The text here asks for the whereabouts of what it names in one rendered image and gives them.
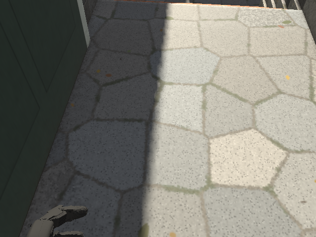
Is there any robot left hand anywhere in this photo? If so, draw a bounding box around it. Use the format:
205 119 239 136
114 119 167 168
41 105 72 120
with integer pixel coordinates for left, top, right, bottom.
27 204 88 237

